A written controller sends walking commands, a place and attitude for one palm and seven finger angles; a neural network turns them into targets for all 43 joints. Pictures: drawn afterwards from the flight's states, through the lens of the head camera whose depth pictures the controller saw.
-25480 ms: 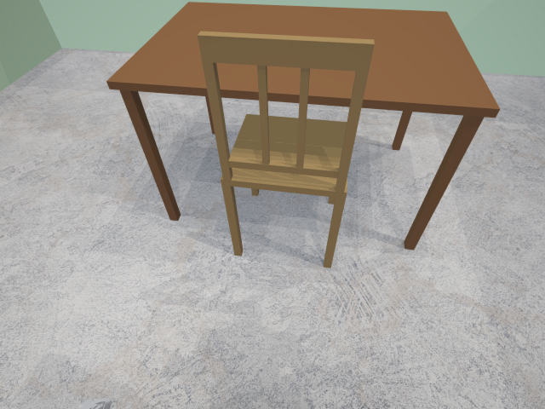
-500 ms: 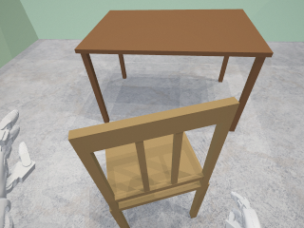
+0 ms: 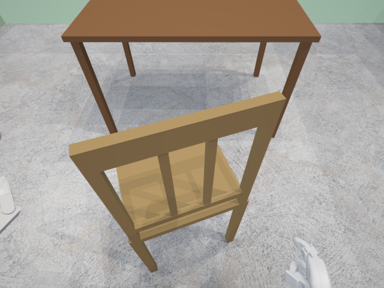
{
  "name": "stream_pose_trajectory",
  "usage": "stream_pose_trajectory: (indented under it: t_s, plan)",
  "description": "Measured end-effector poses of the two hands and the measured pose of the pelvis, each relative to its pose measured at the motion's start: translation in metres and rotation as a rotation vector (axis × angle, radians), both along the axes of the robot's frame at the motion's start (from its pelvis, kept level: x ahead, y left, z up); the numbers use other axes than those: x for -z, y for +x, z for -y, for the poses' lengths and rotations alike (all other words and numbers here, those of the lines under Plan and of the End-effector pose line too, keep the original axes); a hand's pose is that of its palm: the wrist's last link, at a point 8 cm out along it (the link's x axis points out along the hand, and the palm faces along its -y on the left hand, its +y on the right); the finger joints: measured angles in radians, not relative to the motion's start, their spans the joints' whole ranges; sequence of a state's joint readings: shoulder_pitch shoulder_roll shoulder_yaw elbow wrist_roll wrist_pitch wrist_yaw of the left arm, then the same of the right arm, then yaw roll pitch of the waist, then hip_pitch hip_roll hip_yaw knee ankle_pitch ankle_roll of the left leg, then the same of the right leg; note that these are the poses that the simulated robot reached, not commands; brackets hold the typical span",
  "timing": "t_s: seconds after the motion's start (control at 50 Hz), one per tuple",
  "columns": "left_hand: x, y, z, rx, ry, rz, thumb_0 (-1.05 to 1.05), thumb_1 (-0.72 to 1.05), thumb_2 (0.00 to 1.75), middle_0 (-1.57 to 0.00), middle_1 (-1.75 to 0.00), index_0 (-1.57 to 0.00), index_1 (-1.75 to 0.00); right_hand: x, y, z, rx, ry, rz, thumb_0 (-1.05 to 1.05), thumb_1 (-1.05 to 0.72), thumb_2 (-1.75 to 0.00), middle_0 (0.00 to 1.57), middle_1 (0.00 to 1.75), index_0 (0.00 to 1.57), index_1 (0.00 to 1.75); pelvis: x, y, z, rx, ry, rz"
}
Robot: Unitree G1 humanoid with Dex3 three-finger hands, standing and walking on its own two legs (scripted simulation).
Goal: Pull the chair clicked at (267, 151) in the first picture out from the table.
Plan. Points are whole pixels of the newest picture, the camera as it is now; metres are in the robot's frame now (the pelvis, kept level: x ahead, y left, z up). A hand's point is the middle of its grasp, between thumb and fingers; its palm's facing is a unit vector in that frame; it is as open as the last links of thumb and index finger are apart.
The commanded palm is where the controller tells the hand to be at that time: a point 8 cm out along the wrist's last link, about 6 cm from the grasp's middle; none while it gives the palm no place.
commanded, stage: step back with the hand held close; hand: left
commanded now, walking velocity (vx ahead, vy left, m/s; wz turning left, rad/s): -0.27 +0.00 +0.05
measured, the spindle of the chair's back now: (169, 188) +0.36 +0.08 -0.06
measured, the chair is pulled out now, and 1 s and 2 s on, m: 0.64 0.64 0.64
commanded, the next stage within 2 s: stop stepping back and stand still in 0.96 s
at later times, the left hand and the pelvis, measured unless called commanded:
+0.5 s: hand out of the picture +0.13 +0.28 +0.17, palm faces +0.49 -0.69 -0.54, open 7.4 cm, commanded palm +0.07 +0.31 +0.18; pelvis -0.06 +0.00 -0.01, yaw +2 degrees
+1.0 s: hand out of the picture +0.07 +0.27 +0.18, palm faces +0.49 -0.73 -0.48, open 7.4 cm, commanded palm +0.01 +0.29 +0.18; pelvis -0.12 -0.01 -0.01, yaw +0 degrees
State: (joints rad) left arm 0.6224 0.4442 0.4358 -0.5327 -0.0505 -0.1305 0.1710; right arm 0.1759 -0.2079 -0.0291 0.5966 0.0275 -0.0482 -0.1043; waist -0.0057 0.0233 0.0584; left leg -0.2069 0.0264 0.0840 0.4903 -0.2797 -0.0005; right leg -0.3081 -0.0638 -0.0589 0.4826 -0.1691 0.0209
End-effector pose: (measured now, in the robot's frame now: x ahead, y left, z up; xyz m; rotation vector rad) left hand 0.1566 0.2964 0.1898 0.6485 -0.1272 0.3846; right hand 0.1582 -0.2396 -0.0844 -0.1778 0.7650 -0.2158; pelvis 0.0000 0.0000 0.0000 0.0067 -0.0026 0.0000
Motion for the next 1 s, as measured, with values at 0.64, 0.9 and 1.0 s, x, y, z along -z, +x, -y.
stream_pose_trajectory:
  t_s: [0.64,0.9,1.0]
  plan:
    - [0.017,-0.089,-0.004,-0.036,-0.035,0.103,0.01,0.89,0.89,-0.21,-0.3,-0.21,-0.3,0.01,-0.072,-0.013,-0.111,-0.022,0.034,0.01,-0.91,-0.89,0.2,0.3,0.21,0.3,0.015,-0.084,0.003,-0.031,-0.025,-0.004]
    - [-0.005,-0.114,-0.012,0.033,0.041,0.194,0.01,0.88,0.89,-0.21,-0.3,-0.21,-0.3,-0.009,-0.103,-0.008,-0.063,-0.073,0.066,0.01,-0.91,-0.89,0.2,0.3,0.2,0.3,0.012,-0.112,0.001,-0.05,-0.072,-0.015]
    - [-0.007,-0.127,-0.005,0.007,0.013,0.207,0.01,0.88,0.89,-0.21,-0.3,-0.21,-0.3,-0.007,-0.117,-0.007,-0.104,-0.037,0.067,0.01,-0.91,-0.89,0.2,0.3,0.21,0.3,0.008,-0.124,0.013,-0.007,-0.057,-0.056]
